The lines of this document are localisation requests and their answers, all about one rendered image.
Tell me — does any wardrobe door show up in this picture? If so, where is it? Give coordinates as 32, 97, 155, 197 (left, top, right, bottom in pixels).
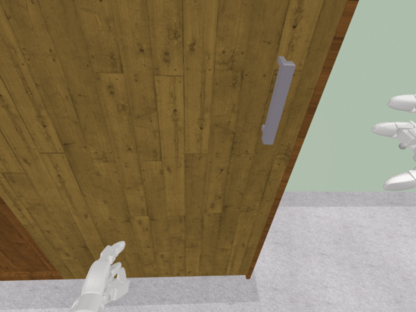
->
0, 197, 58, 272
0, 0, 347, 279

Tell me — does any right robot hand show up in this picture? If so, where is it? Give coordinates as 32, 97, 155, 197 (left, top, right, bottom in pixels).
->
371, 94, 416, 191

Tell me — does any handle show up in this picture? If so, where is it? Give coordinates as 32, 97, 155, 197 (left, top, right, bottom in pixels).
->
261, 56, 296, 145

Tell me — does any left robot hand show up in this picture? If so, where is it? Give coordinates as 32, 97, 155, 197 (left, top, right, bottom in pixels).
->
81, 241, 130, 304

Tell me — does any robot left forearm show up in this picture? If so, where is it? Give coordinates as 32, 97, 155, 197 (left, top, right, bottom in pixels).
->
69, 293, 105, 312

